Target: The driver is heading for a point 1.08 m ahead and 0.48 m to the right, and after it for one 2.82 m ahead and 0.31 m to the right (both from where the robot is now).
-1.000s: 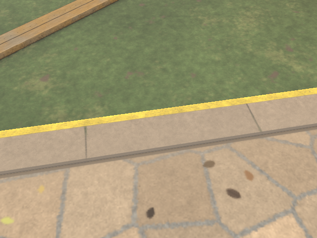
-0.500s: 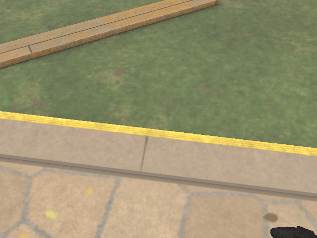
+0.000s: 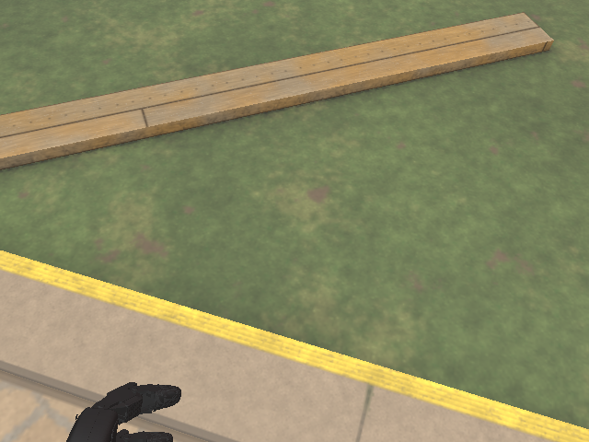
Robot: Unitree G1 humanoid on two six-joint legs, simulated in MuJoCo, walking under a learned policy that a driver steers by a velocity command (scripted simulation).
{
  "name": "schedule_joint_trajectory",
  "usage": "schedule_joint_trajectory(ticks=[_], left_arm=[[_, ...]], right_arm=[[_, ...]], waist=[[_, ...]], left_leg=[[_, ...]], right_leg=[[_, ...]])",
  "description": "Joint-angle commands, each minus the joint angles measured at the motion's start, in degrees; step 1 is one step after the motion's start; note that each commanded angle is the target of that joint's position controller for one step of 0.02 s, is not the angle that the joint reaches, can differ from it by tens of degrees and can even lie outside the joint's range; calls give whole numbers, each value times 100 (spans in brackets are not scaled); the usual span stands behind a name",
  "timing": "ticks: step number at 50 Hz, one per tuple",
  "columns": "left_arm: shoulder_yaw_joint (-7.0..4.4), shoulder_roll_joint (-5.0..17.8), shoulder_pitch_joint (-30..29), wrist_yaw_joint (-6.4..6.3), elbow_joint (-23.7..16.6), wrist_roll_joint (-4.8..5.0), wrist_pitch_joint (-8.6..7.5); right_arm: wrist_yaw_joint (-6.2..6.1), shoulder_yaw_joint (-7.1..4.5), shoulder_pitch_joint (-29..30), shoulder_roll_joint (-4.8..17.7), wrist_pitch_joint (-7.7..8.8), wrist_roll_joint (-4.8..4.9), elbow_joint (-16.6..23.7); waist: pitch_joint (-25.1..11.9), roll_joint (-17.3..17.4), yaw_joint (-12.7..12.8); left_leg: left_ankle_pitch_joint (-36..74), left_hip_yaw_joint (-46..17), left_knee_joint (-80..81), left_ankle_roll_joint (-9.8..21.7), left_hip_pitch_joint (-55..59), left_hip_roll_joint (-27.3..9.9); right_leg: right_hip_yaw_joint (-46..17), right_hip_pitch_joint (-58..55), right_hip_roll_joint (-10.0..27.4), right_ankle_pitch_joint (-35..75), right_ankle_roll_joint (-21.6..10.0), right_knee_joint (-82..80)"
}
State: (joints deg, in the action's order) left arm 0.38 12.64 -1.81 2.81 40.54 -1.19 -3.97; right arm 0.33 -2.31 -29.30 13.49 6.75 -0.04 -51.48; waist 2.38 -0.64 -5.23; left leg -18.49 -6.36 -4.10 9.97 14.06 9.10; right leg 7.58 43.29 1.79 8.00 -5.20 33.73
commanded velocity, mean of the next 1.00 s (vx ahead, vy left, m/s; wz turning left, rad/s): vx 1.00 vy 0.00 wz -0.80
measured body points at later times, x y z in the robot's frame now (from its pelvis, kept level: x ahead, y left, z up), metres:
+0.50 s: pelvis +0.50 -0.02 -0.01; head +0.51 -0.03 +0.44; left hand +0.53 +0.27 -0.13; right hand +0.68 -0.29 -0.05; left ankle +0.63 +0.10 -0.72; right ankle +0.27 -0.04 -0.68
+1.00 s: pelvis +0.90 -0.23 -0.19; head +0.94 -0.26 +0.26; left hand +1.16 -0.12 -0.33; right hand +0.71 -0.41 -0.32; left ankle +0.90 +0.00 -0.71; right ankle +0.89 -0.23 -0.90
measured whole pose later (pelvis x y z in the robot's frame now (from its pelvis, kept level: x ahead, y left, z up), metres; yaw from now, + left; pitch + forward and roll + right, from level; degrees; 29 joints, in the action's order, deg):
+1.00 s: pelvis +0.90 -0.23 -0.19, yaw -51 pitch +0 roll -1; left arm -3.4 16.3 14.5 0.8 50.2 -1.9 -1.5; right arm -0.9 -1.0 -20.3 13.7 4.3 -3.1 -51.1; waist 5.7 -0.6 -1.8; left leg -27.8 -0.8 -92.2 -0.8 -20.2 -6.6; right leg 2.9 15.3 -11.7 -21.1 -10.7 33.8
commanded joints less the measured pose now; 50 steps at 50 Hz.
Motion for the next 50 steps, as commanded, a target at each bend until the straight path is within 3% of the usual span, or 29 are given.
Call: schedule_joint_trajectory(ticks=[1, 4, 5, 6, 7, 9, 10, 15, 20, 22, 24, 25, 26, 27, 28, 29, 30, 31, 34, 36, 39, 42, 44, 45, 46, 47, 48, 49, 50], left_arm=[[-222, 783, 358, -61, -129, 126, -24], [-549, 1323, 3810, -218, 910, 192, 85], [-557, 1331, 4203, -240, 1204, 143, 157], [-557, 1364, 3264, -200, 1049, 3, 171], [-576, 1059, 2571, -189, 687, -6, 160], [-511, 682, 2480, -199, 787, -2, 97], [-491, 712, 2546, -235, 845, 3, 24], [-508, 1014, 2718, -242, 820, 138, -240], [-612, 1239, 3164, -182, 871, 207, -114], [-653, 1424, 2397, -207, 546, 161, -85], [-696, 1627, 1230, -180, 239, 135, -181], [-552, 624, 1448, -185, 50, 91, -207], [-378, 204, 2188, -357, -4, 197, -190], [-393, 456, 2681, -424, 171, 131, -51], [-499, 863, 2046, -331, 218, -58, 120], [-536, 772, 1835, -190, -64, -137, 246], [-541, 850, 1445, -108, -140, -186, 356], [-561, 875, 1123, 10, -231, -174, 444], [-570, 841, 1020, 208, -390, -242, 529], [-477, 572, 115, 231, -649, -135, 315], [-441, 495, 1128, 417, -32, -10, 291], [-375, 647, 709, 177, 90, -378, 336], [-508, 962, 1930, -43, 541, -400, 366], [-677, 1289, 2901, -158, 847, -423, 350], [-823, 1693, 3665, -198, 1160, -120, 309], [-909, 2451, 3808, -234, 1269, -81, 284], [-866, 2225, 3842, -222, 1071, 60, 191], [-789, 1851, 3461, -282, 1025, 78, 188], [-855, 2232, 2448, -444, 742, -75, 176]], right_arm=[[-208, -216, -90, 1089, 16, -210, 114], [-385, -367, 1186, 1465, -223, -404, 390], [-274, -136, 1583, 593, -90, -438, 702], [-116, -20, 603, 233, 25, 1, 1031], [-119, 82, 843, 547, 117, -142, 1070], [-40, 85, 1544, 726, 176, -289, 1198], [-13, 132, 1713, 642, 69, -398, 1358], [48, 355, 2849, 469, -209, -356, 1987], [121, 336, 2912, 441, -145, -286, 1998], [67, 180, 1757, 724, -66, -257, 1688], [-83, -172, -839, 1387, -51, -287, 1047], [-84, -266, -792, 1577, -44, -304, 977], [38, -139, -195, 1300, 3, -422, 1178], [71, -192, 288, 1217, 32, -353, 1295], [78, -152, 695, 733, 35, -204, 1303], [101, -219, 1058, 1020, 142, -220, 1201], [142, -208, 867, 922, 252, -144, 1031], [121, -221, 613, 950, 290, -74, 780], [13, -279, 736, 1131, 317, -82, 444], [18, -112, 448, 498, 529, -128, 156], [-104, -76, 983, 679, 383, -140, 194], [-148, -116, 131, 1046, 146, -196, -97], [-280, -140, -96, 1177, -118, -297, -250], [-273, -206, 280, 1143, -251, -198, -209], [-200, -167, 1044, 870, -280, -300, 47], [-171, -30, 615, 704, -173, -250, 703], [-163, -6, 982, 958, -25, -341, 970], [-130, -7, 1431, 1052, 21, -361, 1040], [-70, -26, 1321, 995, -25, -284, 1170]], waist=[[-349, 742, 644], [-1202, 420, 2538], [-1045, -810, 2136], [-1574, -2170, 948], [-1249, -683, 1005], [-329, 856, 646], [-86, 880, 461], [586, 278, 454], [-264, -543, 890], [-844, -380, 187], [-1511, -49, -1541], [-1564, 1411, -1087], [-1263, 1450, -143], [-1426, 1254, 231], [-473, -110, 209], [145, 917, 507], [514, 488, 447], [595, 43, 451], [518, 617, 540], [736, 224, 461], [51, 239, 1041], [366, -108, 740], [174, 271, 1194], [197, -161, 1806], [286, -637, 2070], [-387, -1354, 1212], [-1301, -111, 1415], [-648, 545, 1156], [-825, -599, 596]], left_leg=[[8326, 483, -1117, -705, -60, -1679], [8281, 1039, -6034, -910, -1179, -1418], [1387, 771, -8354, -817, -3756, -526], [-907, 17, -9650, -1169, -6087, 76], [-262, -339, -9298, -907, -6445, -490], [176, -223, -8064, -775, -5838, -927], [61, -192, -7710, -854, -5589, -1050], [1155, 553, -4997, -1199, -4730, -1340], [3387, 493, -4167, -950, -3449, -998], [2656, 681, -4218, -848, -1676, -607], [1437, 572, -3677, -859, 592, -808], [707, -704, -3143, -639, 722, -2312], [3115, -2027, -3196, -350, 630, -3405], [1728, -3390, -2243, 269, 368, -3760], [-10, -2853, -1568, 229, -1086, -3209], [608, -2771, -1703, 470, -1761, -3440], [1326, -2180, -1836, 395, -2192, -3285], [739, -1360, -1651, -46, -2488, -2963], [1404, -5, -1566, -261, -2381, -2670], [-416, 1265, -1826, -794, -3133, -1857], [-684, 2047, -2428, -936, -4144, -1558], [1716, 2240, -4064, -951, -2867, -1753], [3774, 1951, -6492, -943, -2355, -2009], [2340, 1973, -9239, -1030, -3396, -1604], [-1627, 1883, -10534, -868, -5070, -951], [-1959, 1113, -10339, -941, -7122, -1312], [-1035, 469, -9350, -812, -7600, -1484], [-734, 407, -8370, -914, -7454, -1542], [-888, -217, -7873, -1162, -7296, -1590]], right_leg=[[223, -1656, -752, -461, -334, -153], [-340, -4441, -569, -974, -815, -560], [-1483, -5799, 125, -1198, -1015, 545], [-5369, -6962, 1372, -2024, -2337, -890], [-5643, -6416, 1479, -2965, -2327, -1692], [-4554, -4535, 1019, -2863, -1776, -2097], [-4184, -3786, 751, -2593, -1621, -2134], [-3081, -1706, -65, -1131, -1325, -2603], [-2766, -2827, -156, 1562, -727, -1730], [-2375, -2264, -408, 2920, -471, -397], [-2387, -1277, -501, 2817, -225, 2781], [-2071, -672, -1034, -2628, -143, 4776], [-1748, 157, -611, -3711, -47, 5628], [-1442, 796, -439, -3325, -28, 5770], [-1396, 542, -26, -2796, -72, 5059], [-1421, 736, 64, -2730, -9, 4938], [-1441, 844, 318, -2725, -1, 4703], [-1597, 498, 485, -2481, -15, 3868], [-900, 160, 324, -996, -119, 3328], [-496, -604, 61, 1813, -144, 1290], [94, -3426, -264, 3770, -283, 977], [612, -3247, -528, 2087, -326, 249], [79, -3873, -380, 1087, -576, -752], [-789, -4950, -63, 973, -1100, -1662], [-921, -6066, 117, 2044, -1096, -1146], [-1666, -7969, 791, 4943, -1273, 856], [-2725, -8466, 998, 2832, -1561, 316], [-3050, -7264, 836, 1551, -1538, -519], [-4961, -6453, 1756, -692, -2237, -1398]])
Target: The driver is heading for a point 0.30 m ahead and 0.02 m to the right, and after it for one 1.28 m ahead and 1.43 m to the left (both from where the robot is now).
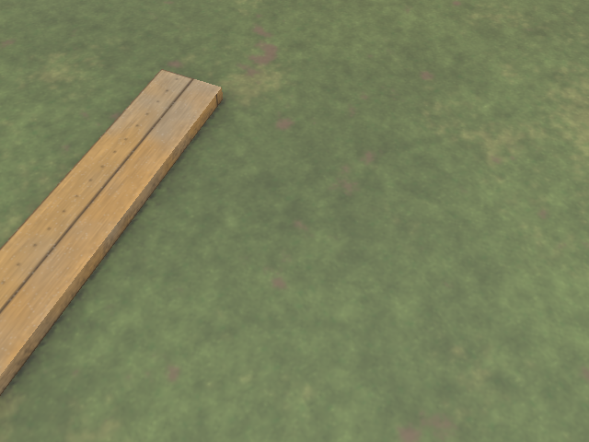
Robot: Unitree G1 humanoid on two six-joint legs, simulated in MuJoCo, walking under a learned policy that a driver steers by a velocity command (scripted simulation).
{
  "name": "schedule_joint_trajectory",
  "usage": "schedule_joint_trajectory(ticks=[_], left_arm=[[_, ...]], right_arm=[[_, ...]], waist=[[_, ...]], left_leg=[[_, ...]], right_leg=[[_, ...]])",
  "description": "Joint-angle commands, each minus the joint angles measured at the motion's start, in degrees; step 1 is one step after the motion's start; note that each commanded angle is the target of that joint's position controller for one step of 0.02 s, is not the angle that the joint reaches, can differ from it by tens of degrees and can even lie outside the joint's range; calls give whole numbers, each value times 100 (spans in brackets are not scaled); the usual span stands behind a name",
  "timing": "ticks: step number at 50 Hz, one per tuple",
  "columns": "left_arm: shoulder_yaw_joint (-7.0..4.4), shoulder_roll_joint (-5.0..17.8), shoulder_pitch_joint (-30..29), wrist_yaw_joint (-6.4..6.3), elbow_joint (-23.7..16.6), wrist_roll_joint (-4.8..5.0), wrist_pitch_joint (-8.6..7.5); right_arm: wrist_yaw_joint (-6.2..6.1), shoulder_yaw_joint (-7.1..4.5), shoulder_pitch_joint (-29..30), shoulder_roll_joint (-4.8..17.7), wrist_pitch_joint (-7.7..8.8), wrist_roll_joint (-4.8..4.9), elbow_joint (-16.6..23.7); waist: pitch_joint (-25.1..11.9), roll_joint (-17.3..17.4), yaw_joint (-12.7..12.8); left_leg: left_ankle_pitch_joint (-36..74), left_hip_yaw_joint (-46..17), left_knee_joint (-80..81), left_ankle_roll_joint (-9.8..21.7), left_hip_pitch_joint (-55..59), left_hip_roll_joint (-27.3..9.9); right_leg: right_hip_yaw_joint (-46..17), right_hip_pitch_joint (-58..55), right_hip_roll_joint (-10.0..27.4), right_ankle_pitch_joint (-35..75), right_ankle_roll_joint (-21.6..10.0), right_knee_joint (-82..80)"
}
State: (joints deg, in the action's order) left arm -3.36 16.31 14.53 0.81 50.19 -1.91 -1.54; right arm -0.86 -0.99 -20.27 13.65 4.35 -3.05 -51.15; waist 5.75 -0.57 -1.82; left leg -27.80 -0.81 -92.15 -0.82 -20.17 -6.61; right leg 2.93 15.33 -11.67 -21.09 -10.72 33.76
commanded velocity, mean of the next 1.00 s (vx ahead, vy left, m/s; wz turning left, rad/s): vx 1.00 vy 0.00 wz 0.41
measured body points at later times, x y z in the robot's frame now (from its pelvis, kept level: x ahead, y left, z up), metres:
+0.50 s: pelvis +0.47 +0.09 +0.03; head +0.49 +0.10 +0.48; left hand +0.74 +0.29 -0.02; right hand +0.37 -0.15 -0.10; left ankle +0.39 +0.18 -0.71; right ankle +0.65 -0.06 -0.66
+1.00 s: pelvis +0.93 +0.14 +0.00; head +0.96 +0.17 +0.45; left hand +0.73 +0.36 -0.12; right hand +1.28 +0.08 -0.04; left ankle +1.04 +0.27 -0.67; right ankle +0.77 -0.04 -0.71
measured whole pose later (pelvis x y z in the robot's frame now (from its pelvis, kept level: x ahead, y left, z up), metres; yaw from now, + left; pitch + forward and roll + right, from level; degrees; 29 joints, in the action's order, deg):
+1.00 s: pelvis +0.93 +0.14 +0.00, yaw +28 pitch +3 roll -1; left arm -2.4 17.0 29.6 -0.8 53.5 -1.6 -6.2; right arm 5.0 -1.9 4.0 18.2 0.6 -2.0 -34.4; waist 1.7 0.9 4.5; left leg -9.7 7.8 -52.4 10.7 -43.3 -0.9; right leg 16.4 -12.3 0.7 -24.9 2.7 13.7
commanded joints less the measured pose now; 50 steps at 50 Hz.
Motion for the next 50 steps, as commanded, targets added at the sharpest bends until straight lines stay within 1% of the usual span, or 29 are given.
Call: schedule_joint_trajectory(ticks=[1, 3, 6, 8, 9, 10, 11, 12, 13, 14, 15, 17, 18, 23, 27, 29, 30, 31, 32, 33, 34, 35, 36, 37, 38, 40, 46, 49, 50], left_arm=[[-343, 1365, 602, -274, -340, -65, -158], [-231, 1065, 61, -206, -517, -27, -318], [-238, 1009, 47, -133, -282, 180, -528], [-242, 1051, 304, 48, -110, 262, -595], [-263, 1185, 367, 107, -46, 205, -579], [-250, 1158, 153, 109, -37, 111, -557], [-120, 478, -218, 80, -115, 66, -564], [48, -223, 861, 140, -508, 232, -624], [83, 73, 817, 108, -530, 78, -558], [59, 262, 360, 97, -580, -51, -499], [83, 225, -108, 67, -704, -150, -465], [182, 44, -463, 94, -981, -222, -354], [230, 17, -632, 90, -1102, -199, -337], [404, 89, -2029, 197, -1673, -18, -391], [353, 285, -2208, 143, -1792, 43, -410], [251, 502, -1766, 52, -1690, 34, -434], [161, 669, -1069, -30, -1498, 28, -470], [48, 896, -59, -147, -1271, -13, -495], [-106, 1338, 1204, -288, -1161, -150, -489], [-179, 1686, 849, -250, -1181, -309, -440], [-170, 1187, 381, -225, -1248, -230, -392], [-56, 665, 99, -199, -1274, -163, -393], [-6, 468, 108, -165, -1155, -176, -410], [18, 405, 251, -177, -1003, -175, -436], [37, 339, 418, -168, -824, -126, -489], [80, 146, 694, -96, -539, 22, -578], [65, 417, 346, -107, -382, 59, -686], [-20, 916, 808, -189, -294, 53, -648], [0, 861, 1136, -257, -311, -6, -522]], right_arm=[[46, -259, 559, 1316, 110, -103, 916], [71, -307, 1016, 1307, -19, -52, 1070], [223, -113, 785, 540, 62, 146, 943], [233, -226, 273, 608, 69, 236, 707], [181, -347, -595, 742, 52, 220, 419], [119, -483, -1807, 931, 0, 201, 43], [81, -563, -2751, 1286, -50, 122, -210], [157, -468, -2026, 1254, -82, 63, -184], [222, -466, -673, 1032, -117, 104, 160], [239, -477, -52, 848, -89, 158, 371], [245, -450, -65, 777, -66, 171, 269], [185, -375, -394, 678, 23, 215, -11], [163, -377, -492, 682, 67, 261, -71], [170, -507, -518, 866, 108, 307, 134], [206, -606, -696, 1039, 129, 396, 237], [158, -639, -718, 1170, 94, 377, 265], [166, -664, -687, 1292, 83, 355, 272], [197, -682, -455, 1355, 101, 349, 373], [193, -534, -336, 831, 164, 325, 584], [179, -354, -963, 235, 130, 605, 862], [104, -358, -601, 637, 17, 440, 739], [144, -399, 2, 814, -38, 307, 762], [212, -391, 338, 768, -73, 242, 808], [290, -377, 571, 651, -128, 169, 890], [361, -343, 612, 518, -207, 131, 996], [425, -272, 1020, 344, -339, 134, 1268], [656, -48, 2051, 392, -353, 120, 1911], [606, -29, 1978, 538, -394, 98, 1873], [544, -121, 1659, 842, -367, 64, 1717]], waist=[[-633, 350, 99], [174, 1087, -223], [-91, 246, -265], [-338, 297, -331], [-837, 383, -745], [-1302, 303, -1445], [-1318, 1241, -1890], [-1535, 2745, -521], [-648, 1759, -23], [-213, 691, 57], [8, 100, 54], [22, 310, 224], [45, 493, 240], [96, 348, -25], [-253, 350, -203], [-633, 360, -5], [-1112, 220, 332], [-1682, 125, 859], [-2579, -486, 1300], [-3070, -2116, 679], [-2258, -1430, 624], [-1499, -635, 688], [-1048, -85, 649], [-803, -24, 582], [-687, -305, 460], [-560, -431, 352], [12, -166, 17], [-211, -376, -152], [-631, -62, -261]], left_leg=[[-267, -1094, 1240, -293, -3526, -272], [95, -1008, 2746, -580, -2368, -405], [2767, -8, 4700, -116, 820, 4], [3051, 514, 5075, 186, 1814, 500], [2423, 777, 5111, 305, 2415, 866], [1888, 879, 5095, 411, 2997, 951], [528, -737, 5766, 867, 3015, 36], [-863, -4824, 7637, 1380, 3324, -980], [-2569, -5462, 8264, 1686, 2622, -1122], [-2426, -4863, 8091, 1673, 1887, -984], [-1551, -4176, 8023, 1530, 1258, -669], [-500, -3135, 7942, 1414, 627, -190], [-143, -2850, 8071, 1448, 534, -17], [1759, -2059, 8695, 1526, 63, 344], [3120, -2143, 8349, 1223, 817, 158], [4455, -2116, 7438, 1034, 1301, 157], [5183, -1945, 6418, 915, 1309, 339], [4888, -1806, 5081, 807, 654, 589], [3099, -1391, 3266, 846, -188, 842], [-96, -800, 1816, 714, -1884, 1328], [522, -577, 1360, 821, -2549, 775], [997, -438, 1492, 799, -2613, 578], [1189, -413, 1675, 745, -2496, 417], [1216, -385, 1781, 727, -2465, 307], [1201, -350, 1841, 698, -2489, 213], [1178, -240, 1839, 690, -2856, 86], [2840, 614, 3881, 770, -1853, 269], [2431, 1236, 4414, 1102, -871, 862], [2011, 1548, 4312, 1299, -343, 1285]], right_leg=[[-4775, -2534, 3246, 2223, -1758, -1570], [-4374, -158, 2972, 2530, -1641, -1851], [-2144, 1499, 1530, 2103, -708, -1887], [-1473, 1078, 1197, 3719, -415, -1116], [-1197, 538, 1083, 5034, -267, 42], [-996, 379, 1075, 5542, -59, 1806], [-574, 1150, 244, 2591, 260, 5192], [-1321, 2540, -350, -538, 311, 5913], [-881, 3242, 504, -193, 253, 5746], [-836, 3073, 911, 204, 334, 5170], [-793, 2756, 1097, 232, 412, 4674], [-779, 2331, 1394, 154, 601, 3785], [-710, 2306, 1473, 196, 698, 3362], [-257, 1417, 1344, 1876, 1231, 560], [-325, 653, 1202, 2606, 1166, -364], [-328, 42, 1046, 1956, 1044, -626], [-268, -806, 961, 1572, 941, -670], [-502, -2102, 1326, 1224, 821, -511], [-1808, -3423, 2675, -849, 650, -558], [-4803, -4274, 3963, -2666, 109, -1700], [-4917, -3568, 3781, -3057, 62, -1938], [-3792, -2852, 3473, -2017, 164, -1890], [-2906, -2266, 3241, -606, 212, -1919], [-2255, -1952, 3005, 263, 314, -1968], [-1803, -1786, 2900, 899, 384, -1976], [-1082, -1821, 2810, 2155, 526, -2016], [960, -802, 2239, 3885, 841, -2694], [1249, -1369, 2400, 7487, 1006, -1832], [1231, -1696, 2344, 8763, 1040, -734]])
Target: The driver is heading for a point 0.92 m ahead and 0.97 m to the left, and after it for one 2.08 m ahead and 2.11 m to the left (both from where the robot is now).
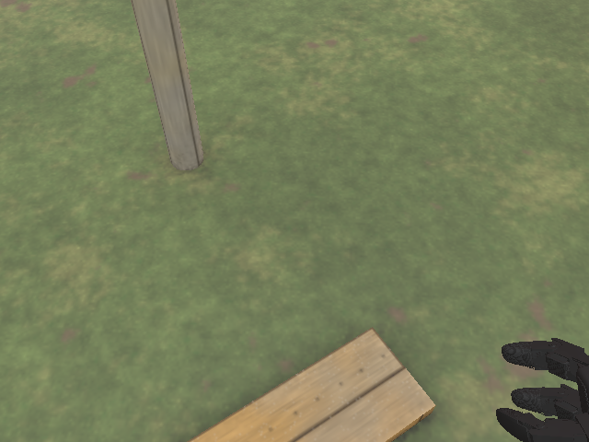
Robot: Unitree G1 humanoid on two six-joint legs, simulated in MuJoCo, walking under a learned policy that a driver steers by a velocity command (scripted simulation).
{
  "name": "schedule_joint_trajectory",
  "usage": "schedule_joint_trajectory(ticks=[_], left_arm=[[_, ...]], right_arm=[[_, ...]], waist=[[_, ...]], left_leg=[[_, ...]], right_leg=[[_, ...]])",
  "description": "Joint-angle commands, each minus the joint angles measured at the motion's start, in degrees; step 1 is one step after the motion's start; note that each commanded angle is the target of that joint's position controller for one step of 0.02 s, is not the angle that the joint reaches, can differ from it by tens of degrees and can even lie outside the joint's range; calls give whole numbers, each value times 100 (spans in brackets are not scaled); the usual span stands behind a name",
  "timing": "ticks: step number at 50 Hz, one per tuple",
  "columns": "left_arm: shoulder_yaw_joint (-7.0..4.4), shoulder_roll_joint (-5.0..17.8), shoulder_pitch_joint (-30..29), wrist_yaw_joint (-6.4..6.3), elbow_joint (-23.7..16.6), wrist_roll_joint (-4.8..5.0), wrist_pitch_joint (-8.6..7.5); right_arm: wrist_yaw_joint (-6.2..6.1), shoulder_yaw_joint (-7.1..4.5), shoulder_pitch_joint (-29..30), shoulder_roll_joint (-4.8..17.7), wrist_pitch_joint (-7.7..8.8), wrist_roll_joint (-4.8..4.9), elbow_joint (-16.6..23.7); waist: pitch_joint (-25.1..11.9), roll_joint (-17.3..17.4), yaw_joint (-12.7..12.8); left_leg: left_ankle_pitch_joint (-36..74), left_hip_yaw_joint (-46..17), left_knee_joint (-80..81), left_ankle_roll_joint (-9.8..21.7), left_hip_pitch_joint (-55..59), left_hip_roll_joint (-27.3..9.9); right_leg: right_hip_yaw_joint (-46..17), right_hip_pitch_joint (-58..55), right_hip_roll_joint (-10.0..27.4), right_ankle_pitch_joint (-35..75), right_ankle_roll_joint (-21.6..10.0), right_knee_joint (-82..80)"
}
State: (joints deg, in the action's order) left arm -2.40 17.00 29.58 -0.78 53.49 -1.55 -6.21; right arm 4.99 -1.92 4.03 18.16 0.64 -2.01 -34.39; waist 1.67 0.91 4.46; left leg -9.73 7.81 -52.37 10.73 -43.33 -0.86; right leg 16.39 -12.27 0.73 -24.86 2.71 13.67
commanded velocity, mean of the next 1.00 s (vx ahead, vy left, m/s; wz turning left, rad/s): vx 0.79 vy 0.02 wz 0.99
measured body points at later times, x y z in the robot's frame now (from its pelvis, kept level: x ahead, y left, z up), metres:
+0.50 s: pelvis +0.46 +0.01 +0.04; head +0.48 +0.00 +0.48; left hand +0.42 +0.30 -0.06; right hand +0.73 -0.18 -0.05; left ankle +0.31 +0.05 -0.56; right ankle +0.57 -0.10 -0.67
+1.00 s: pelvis +0.77 +0.23 +0.01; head +0.83 +0.30 +0.45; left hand +0.70 +0.55 -0.07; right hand +1.07 +0.14 -0.10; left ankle +0.80 +0.28 -0.72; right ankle +0.93 +0.13 -0.61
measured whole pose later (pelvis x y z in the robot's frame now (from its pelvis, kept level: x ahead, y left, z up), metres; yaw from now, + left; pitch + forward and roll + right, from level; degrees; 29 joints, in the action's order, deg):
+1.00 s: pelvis +0.77 +0.23 +0.01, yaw +58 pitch +3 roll +0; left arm -0.9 14.8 1.3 -2.3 34.9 0.0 -5.9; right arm 0.5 -5.3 -14.6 19.2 -1.1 2.0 -39.9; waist 8.1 0.6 -2.7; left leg -5.5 -3.9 -23.6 10.9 -20.0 13.7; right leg -9.4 37.0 1.8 -26.9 5.7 72.3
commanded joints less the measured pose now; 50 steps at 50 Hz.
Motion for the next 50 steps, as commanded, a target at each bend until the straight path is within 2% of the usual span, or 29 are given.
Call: schedule_joint_trajectory(ticks=[1, 2, 3, 4, 5, 6, 7, 9, 12, 16, 18, 19, 20, 21, 22, 24, 29, 32, 35, 38, 40, 41, 42, 43, 44, 45, 47, 48, 50], left_arm=[[-92, 947, -78, -197, -558, -34, 85], [-129, 1224, -195, -189, -612, 35, 164], [-212, 1236, -963, -36, -724, 20, 199], [-33, 551, -963, 6, -1311, -142, 88], [3, 604, -1006, -31, -1753, -20, 28], [104, 589, -1478, -15, -2046, 78, -59], [103, 649, -1719, -5, -2082, -12, -51], [78, 627, -1701, 44, -2010, -245, 164], [229, 256, -2350, 87, -2647, -206, 359], [183, 321, -1770, 176, -2415, 32, 368], [-199, 914, 1008, 29, -1628, 0, 394], [-425, 1543, 2266, -105, -1394, -55, 374], [-453, 1906, 1338, -95, -1554, -167, 261], [-311, 1300, -445, -53, -1982, -186, 230], [-206, 781, -1326, -34, -2183, -113, 263], [-186, 631, -1306, 11, -1833, -90, 261], [-213, 685, -917, 116, -1167, -9, -60], [-161, 515, -1056, 77, -969, 16, -200], [-269, 873, -938, -42, -841, 98, -119], [-303, 1065, -913, 31, -917, 225, 84], [-462, 1375, -1128, -79, -962, 263, 230], [-402, 1172, -1195, -41, -1041, 56, 280], [-380, 661, -1627, -115, -1407, 403, 112], [-162, 377, -2035, -192, -1944, -110, -91], [24, 196, -1293, -168, -2132, 126, -207], [-19, 707, -1667, -194, -2120, 142, -229], [-233, 1031, -1451, -153, -1843, 156, -27], [-264, 1064, -1563, -156, -1882, 162, 40], [-250, 901, -1692, -281, -1858, 209, 97]], right_arm=[[-69, -96, -1445, 448, 23, -156, -116], [-130, -238, -2504, 609, 46, -186, -431], [-292, -425, -2755, 838, 56, 158, -726], [-368, -522, -2586, 1668, 43, 51, -647], [-420, -600, -3265, 1834, -1, 13, -589], [-567, -635, -3419, 1709, -47, 12, -689], [-645, -559, -3099, 1316, -16, 48, -755], [-670, -417, -2575, 1049, 117, 75, -699], [-600, -376, -1762, 1050, 392, 73, -542], [-420, -511, -1730, 1279, 477, 181, -532], [-352, -598, -1185, 1591, 498, 135, -381], [-369, -484, -699, 1103, 581, 22, -158], [-322, -181, -1294, -87, 596, 143, 317], [-346, -119, -2038, 19, 557, 178, 221], [-338, -148, -2229, 276, 420, 31, 21], [-236, -160, -1753, 247, 180, -111, 116], [-26, -183, -840, 359, -139, 15, 530], [51, -201, -495, 373, -62, -29, 551], [199, -111, 4, 123, 5, -57, 518], [-34, -181, -827, 232, -15, -49, 126], [-156, -360, -2073, 526, -77, -96, -219], [-240, -554, -3128, 837, -100, 172, -557], [-297, -790, -2780, 1400, 47, 655, -454], [-307, -804, -3051, 2266, 350, 243, -469], [-277, -827, -2959, 2093, 510, -202, -312], [-348, -858, -1994, 1899, 408, 44, 144], [-507, -589, -1149, 971, 54, 563, 306], [-538, -593, -1064, 972, -64, 593, 309], [-535, -593, -824, 961, -120, 379, 384]], waist=[[-789, -145, -1200], [-1308, -104, -1702], [-1070, 395, -1836], [-969, 618, -988], [-2259, 71, -1216], [-1973, -11, -1299], [-934, -230, -1022], [146, -481, -412], [811, -54, 42], [-18, -98, 99], [-1568, -238, 1581], [-2163, -1082, 2206], [-2138, -3343, 1016], [-1570, -2647, -119], [-983, -1372, -441], [-167, -350, -514], [313, -596, -390], [432, -301, -547], [670, 30, -441], [128, -349, -738], [-366, -238, -1447], [-1137, -432, -1809], [-48, 403, -1425], [91, 1392, -1090], [-1906, 796, -810], [-2266, 269, -694], [-1781, -828, -86], [-1365, -889, 21], [-925, -871, 83]], left_leg=[[-186, 580, 687, 377, 3441, 886], [530, 100, 1847, 525, 5173, 808], [1302, -702, 2752, 613, 6307, 341], [4210, -2348, 1558, 756, 6945, -757], [5377, -3494, 1560, 1819, 8351, -1562], [2807, -4234, 2710, 1862, 7800, -1667], [930, -4122, 3296, 1524, 6703, -1391], [825, -3491, 3595, 1130, 4713, -882], [600, -2792, 4464, 858, 1992, -335], [1379, -2550, 4531, 575, 872, 54], [4085, -2088, 1200, 54, 1365, 348], [2612, -1824, -1332, -296, 1138, 797], [-1620, -1853, -3125, -298, 294, 1268], [-934, -1895, -3876, -184, -67, 853], [-424, -1586, -3705, -225, 19, 324], [-504, -1429, -3168, -399, 102, -112], [443, -1175, -1557, -596, -69, -431], [1982, -740, -75, -484, 440, -278], [2516, -38, 1776, -386, 1092, 17], [2057, 246, 2115, -227, 1906, 404], [1477, 152, 2143, -1, 3193, 511], [826, -187, 1594, 258, 4756, 498], [2973, -1490, 3228, 230, 4980, -321], [9842, -2597, 2367, -100, 5964, -805], [9038, -3736, 2361, 1100, 7366, -1827], [6832, -3878, 2661, 1493, 6903, -1556], [4917, -3308, 3105, 1298, 4907, -827], [4891, -3134, 3201, 1185, 4011, -675], [5066, -2735, 3129, 901, 2520, -68]], right_leg=[[-267, 1542, 1325, 9530, -204, 2889], [-389, 2368, 1322, 8203, -49, 4714], [-378, 3923, 327, 2503, -77, 6642], [-886, 5660, 228, -457, -126, 8029], [-1746, 6567, 266, -432, -5, 8676], [-2001, 7134, 289, -97, 49, 8353], [-2061, 7330, 553, -178, 20, 7768], [-1925, 6855, 668, -588, 68, 7360], [-1708, 5662, 793, -319, 146, 5735], [-1138, 1961, 46, 1669, 53, 3528], [-1117, -219, -232, 1184, -154, 3582], [-1734, -853, 343, -364, -96, 2780], [-5447, -233, 1968, -2864, -210, 465], [-7125, 692, 2340, -3480, -589, -411], [-6365, 1633, 2338, -3740, -912, -28], [-4737, 2705, 1974, -2201, -777, 243], [-1935, 2417, 1711, 635, -686, -457], [-708, 2172, 1266, 1650, -474, -582], [-64, 1620, 1130, 3093, -354, -468], [141, 753, 1170, 5281, -344, 745], [-69, 1064, 1535, 6746, -361, 2754], [-107, 1746, 1337, 6099, -471, 4006], [-458, 3404, 72, -37, 152, 6147], [-969, 5515, -774, -3088, 461, 8186], [-2175, 6576, -652, -1971, 534, 8415], [-2627, 6217, -304, -1002, 291, 7789], [-2556, 5365, 134, -262, 331, 6958], [-2410, 5092, 99, -164, 347, 6351], [-2094, 4254, -67, 180, 268, 4317]])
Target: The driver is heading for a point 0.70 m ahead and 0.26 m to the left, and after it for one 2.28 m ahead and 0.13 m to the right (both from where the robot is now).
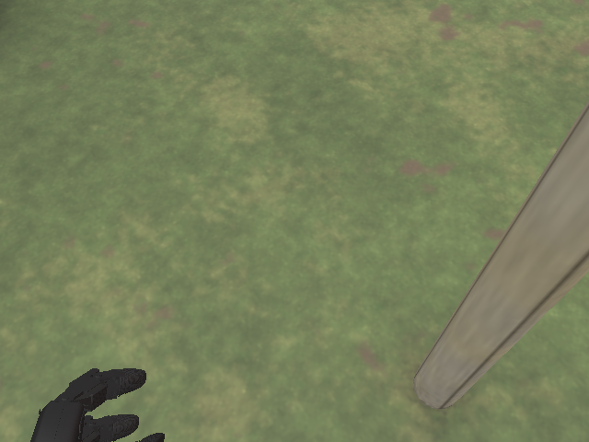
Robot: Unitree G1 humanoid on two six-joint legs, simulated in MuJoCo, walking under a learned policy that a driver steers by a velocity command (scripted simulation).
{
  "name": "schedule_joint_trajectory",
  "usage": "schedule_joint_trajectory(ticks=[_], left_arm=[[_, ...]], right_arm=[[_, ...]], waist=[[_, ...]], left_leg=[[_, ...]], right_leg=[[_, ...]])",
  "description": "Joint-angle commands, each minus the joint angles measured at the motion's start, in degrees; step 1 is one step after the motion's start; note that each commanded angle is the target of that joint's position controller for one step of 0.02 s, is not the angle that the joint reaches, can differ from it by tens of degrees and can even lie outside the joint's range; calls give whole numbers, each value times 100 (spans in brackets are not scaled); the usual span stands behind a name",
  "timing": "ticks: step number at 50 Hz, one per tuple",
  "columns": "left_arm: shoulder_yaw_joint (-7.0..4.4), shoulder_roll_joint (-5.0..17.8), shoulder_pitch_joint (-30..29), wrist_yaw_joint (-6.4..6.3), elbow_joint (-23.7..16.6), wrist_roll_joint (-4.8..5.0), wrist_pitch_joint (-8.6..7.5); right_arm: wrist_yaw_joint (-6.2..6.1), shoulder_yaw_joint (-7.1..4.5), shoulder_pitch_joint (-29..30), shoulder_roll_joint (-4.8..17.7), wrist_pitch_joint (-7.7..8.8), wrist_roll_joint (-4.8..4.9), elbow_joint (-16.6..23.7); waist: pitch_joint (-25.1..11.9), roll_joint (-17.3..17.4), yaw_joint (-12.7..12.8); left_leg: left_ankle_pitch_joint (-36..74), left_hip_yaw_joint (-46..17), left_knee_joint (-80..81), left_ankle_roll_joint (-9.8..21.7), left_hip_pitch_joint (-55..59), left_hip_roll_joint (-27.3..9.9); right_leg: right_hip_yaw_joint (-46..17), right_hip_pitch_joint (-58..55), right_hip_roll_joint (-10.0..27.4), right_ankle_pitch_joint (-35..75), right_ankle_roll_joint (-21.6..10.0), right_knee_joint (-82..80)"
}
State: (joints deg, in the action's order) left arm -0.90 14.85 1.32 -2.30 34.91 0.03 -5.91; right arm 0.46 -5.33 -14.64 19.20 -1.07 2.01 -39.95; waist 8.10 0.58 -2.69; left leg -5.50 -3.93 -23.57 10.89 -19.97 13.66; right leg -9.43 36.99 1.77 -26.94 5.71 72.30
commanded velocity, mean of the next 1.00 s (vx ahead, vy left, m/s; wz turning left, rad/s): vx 0.66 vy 0.14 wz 0.35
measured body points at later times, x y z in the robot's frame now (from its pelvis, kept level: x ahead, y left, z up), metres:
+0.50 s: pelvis +0.14 +0.08 -0.01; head +0.19 +0.11 +0.44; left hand +0.14 +0.41 -0.12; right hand +0.33 -0.14 -0.12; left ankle +0.11 +0.21 -0.73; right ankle +0.23 -0.13 -0.66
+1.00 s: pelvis +0.45 +0.15 +0.01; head +0.47 +0.14 +0.46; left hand +0.42 +0.44 -0.11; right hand +0.64 -0.07 -0.11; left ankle +0.38 +0.27 -0.65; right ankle +0.45 +0.06 -0.73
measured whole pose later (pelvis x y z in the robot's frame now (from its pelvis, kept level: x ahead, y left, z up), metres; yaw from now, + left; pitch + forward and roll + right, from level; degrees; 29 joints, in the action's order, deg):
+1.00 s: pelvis +0.45 +0.15 +0.01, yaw +19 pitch +2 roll -1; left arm -3.3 17.3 20.6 1.6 44.6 -1.6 -3.2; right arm 1.9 -1.7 -15.9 16.6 3.0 -2.3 -42.9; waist -0.8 2.1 0.1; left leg -15.0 -2.1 -66.7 4.0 -30.3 -2.2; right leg 3.6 11.1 -3.8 -17.5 -4.4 26.6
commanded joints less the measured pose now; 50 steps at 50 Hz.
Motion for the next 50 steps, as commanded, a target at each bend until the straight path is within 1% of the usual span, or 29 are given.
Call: schedule_joint_trajectory(ticks=[1, 3, 4, 5, 6, 7, 8, 9, 11, 13, 17, 19, 20, 21, 22, 23, 24, 25, 26, 29, 37, 39, 41, 42, 43, 44, 45, 48, 50], left_arm=[[-429, 1103, 1216, -229, 79, 53, 11], [-513, 1038, 1809, -333, 345, 151, -24], [-580, 1072, 2319, -354, 496, 158, -5], [-638, 1120, 2822, -414, 668, 59, 39], [-576, 1083, 2987, -584, 563, -147, 141], [-489, 1223, 2961, -671, 364, -321, 157], [-581, 1646, 1878, -704, 211, -91, 108], [-663, 1522, 1594, -776, 210, 107, 47], [-583, 1426, 1569, -663, 307, 109, 184], [-742, 1764, 1323, -455, 337, 132, 350], [-978, 2194, 1222, -300, 402, 191, 489], [-926, 1945, 1170, -321, 457, 176, 524], [-825, 1606, 1312, -337, 547, 155, 510], [-521, 765, -394, 151, 35, -522, 657], [-199, -115, -1192, 121, -741, -467, 650], [-233, 119, -1157, 109, -952, -356, 587], [-295, 437, -230, 140, -683, -307, 505], [-355, 691, 840, 230, -212, -347, 415], [-432, 942, 1280, 307, 105, -402, 375], [-404, 911, 776, 488, 12, -273, 519], [-257, 754, -676, 690, -461, -141, 505], [-277, 673, -333, 585, -336, -126, 408], [-438, 937, 1476, 354, 250, -222, 308], [-584, 1428, 2666, 250, 455, -330, 264], [-669, 2026, 3052, 288, 505, -408, 269], [-529, 1422, 2399, 386, 492, -268, 283], [-477, 1166, 2088, 409, 494, -190, 286], [-352, 785, 1713, 373, 530, -169, 186], [-369, 862, 1854, 362, 684, -97, 81]], right_arm=[[-101, -244, 1140, 823, 42, -35, 906], [-19, -175, 967, 731, 18, -13, 727], [108, -71, 1160, 545, 46, -6, 746], [257, 107, 1160, 44, 105, -67, 815], [397, 265, 845, -408, 125, -329, 919], [543, 242, 304, -143, 40, -430, 960], [588, 151, -686, 175, -106, -54, 768], [524, 84, -468, 510, -230, -35, 644], [397, 152, 294, 575, -396, -331, 846], [402, 243, 294, 203, -319, -318, 900], [395, 250, -75, 35, -285, -111, 874], [369, 127, -669, 128, -285, -79, 666], [364, 63, -1010, 165, -289, -72, 516], [353, 61, -2444, 744, -56, -346, -91], [273, -9, -2064, 1408, 128, -292, 301], [77, -99, -1332, 1630, 159, -328, 534], [-36, -107, -690, 1640, 211, -404, 652], [-65, -46, -197, 1408, 264, -386, 686], [-52, 37, -119, 1149, 325, -361, 667], [59, 163, -455, 710, 450, -326, 372], [-9, 29, -1050, 776, 545, -311, -34], [8, 29, -1155, 840, 514, -280, -180], [8, 46, -1153, 851, 513, -282, -339], [2, 145, -1061, 599, 551, -241, -183], [-9, 267, -705, 37, 640, -179, 205], [-60, 181, 20, 343, 636, -264, 288], [-9, 157, 127, 420, 641, -326, 270], [152, 256, -58, 233, 518, -477, 117], [210, 295, 317, 157, 405, -478, 244]], waist=[[-1576, -819, 750], [-2279, -289, 705], [-2484, -127, 965], [-2510, -383, 1109], [-2853, -582, 988], [-2985, -1002, 670], [-2663, -1742, -15], [-2366, -1154, 113], [-1419, -81, 200], [-588, -418, 20], [-715, -1334, -82], [-968, -1540, -317], [-1092, -1381, -418], [-1232, 958, -1394], [-617, 2440, -1339], [-866, 1686, -973], [-1094, 851, -260], [-1541, 581, 282], [-1646, 455, 433], [-1012, 872, 263], [-99, 770, -205], [-113, 615, -83], [-1102, 105, 757], [-1925, -638, 1360], [-2189, -2205, 1356], [-1201, -1079, 1142], [-927, -539, 814], [-653, -565, 269], [-246, -562, 182]], left_leg=[[4449, -1358, 78, 575, -522, -1094], [2926, -1203, -490, -197, -1002, -570], [1477, -1088, -1131, -477, -1243, -243], [-869, -951, -2239, -775, -1965, 196], [-2866, -1083, -3442, -763, -2264, 164], [-3712, -1109, -4848, -1060, -2106, -260], [-3384, -1113, -6065, -1250, -2774, -938], [-2784, -1266, -6619, -1241, -2597, -1150], [-1991, -1035, -6477, -1266, -2508, -1150], [-1651, -525, -4537, -1196, -1739, -1203], [-1572, 109, -2027, -1111, 479, -1335], [-878, 366, -999, -960, 1394, -1237], [-941, 330, -633, -793, 1924, -1118], [-2626, 459, -964, -1206, 2907, -1250], [-4975, -2829, 281, -951, 1924, -2708], [-5698, -4405, 1322, -693, 1566, -3164], [-4922, -4427, 1300, -549, 1462, -3297], [-3893, -3710, 1072, -422, 1547, -3057], [-3600, -3131, 971, -345, 1288, -2725], [-3057, -2265, 1343, -58, 886, -2373], [-1765, -1406, 1938, -46, 1635, -2795], [-188, -1041, 1655, -73, 1469, -2799], [2642, -220, -721, -230, 871, -2272], [1685, 62, -2852, -408, -691, -1837], [-2150, 57, -4693, -562, -2365, -891], [-1688, -489, -5266, -429, -3257, -1055], [-1197, -365, -5232, -402, -3213, -1433], [-932, -157, -4519, -660, -2424, -1893], [-674, -48, -4153, -826, -2659, -2009]], right_leg=[[603, -1506, -395, 935, -72, -2733], [731, -3335, -845, 2596, -158, -4265], [492, -4249, -657, 3759, -296, -4975], [-137, -5337, 121, 4653, -631, -5232], [-1689, -5613, 1647, 4657, -1170, -4713], [-3244, -4978, 3019, 6312, -2115, -4560], [-4858, -4466, 4052, 4511, -2744, -5272], [-4514, -3919, 3270, 2493, -2290, -5297], [-2398, -2938, 1946, 1186, -1404, -5262], [-1077, -1832, 1279, 1217, -1179, -5555], [-265, -1050, 1346, 1850, -1225, -5956], [23, -1018, 1236, 1738, -1137, -5606], [296, -849, 990, 1420, -1059, -5059], [1707, 1233, -223, -1547, -829, -1892], [225, 3257, -517, -1213, -871, -251], [-597, 3374, -192, 19, -899, 229], [-380, 2884, -30, 1035, -823, 60], [93, 1930, 186, 1579, -633, -363], [364, 1276, 301, 1621, -464, -452], [665, 854, 340, 1918, -304, -1073], [1060, -102, 174, 1800, -732, -3702], [1301, -1133, -54, 1367, -880, -4241], [1537, -3664, -476, 1130, -1063, -4291], [236, -5461, 501, -345, -1325, -4381], [-2759, -5991, 1802, -2683, -1689, -5616], [-3377, -5268, 1743, -2208, -1700, -5803], [-2414, -4753, 1666, -1505, -1744, -5618], [-1402, -3367, 1104, -890, -1724, -6218], [-1046, -3010, 1013, -406, -1799, -6607]])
